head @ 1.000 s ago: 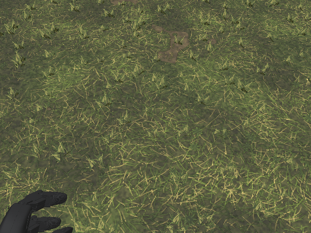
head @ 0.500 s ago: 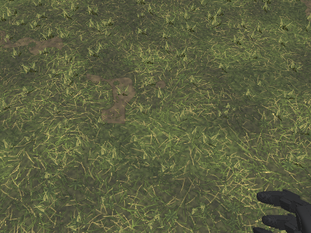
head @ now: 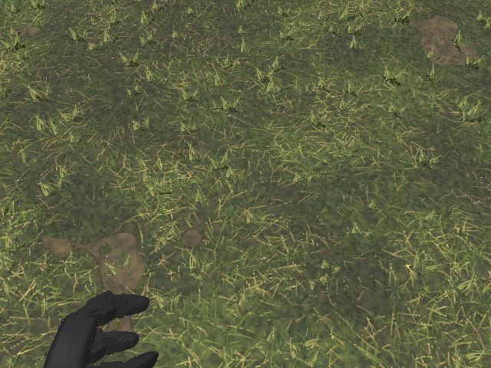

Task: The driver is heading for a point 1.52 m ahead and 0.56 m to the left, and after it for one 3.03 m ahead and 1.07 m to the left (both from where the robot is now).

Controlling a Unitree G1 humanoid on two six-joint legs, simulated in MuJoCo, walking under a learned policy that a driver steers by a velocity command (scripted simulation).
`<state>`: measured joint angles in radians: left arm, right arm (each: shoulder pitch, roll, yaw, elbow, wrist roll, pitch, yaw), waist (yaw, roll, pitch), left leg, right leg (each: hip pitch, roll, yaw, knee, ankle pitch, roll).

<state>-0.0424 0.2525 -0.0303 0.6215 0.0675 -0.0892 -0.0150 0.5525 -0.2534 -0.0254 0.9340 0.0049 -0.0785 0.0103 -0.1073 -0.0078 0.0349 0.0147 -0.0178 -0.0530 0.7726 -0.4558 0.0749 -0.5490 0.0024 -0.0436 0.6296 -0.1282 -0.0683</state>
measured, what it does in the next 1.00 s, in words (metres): walks ahead, turning left: left foot, then right foot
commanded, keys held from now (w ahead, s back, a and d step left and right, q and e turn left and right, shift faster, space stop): w+q+shift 0.62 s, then w+shift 0.38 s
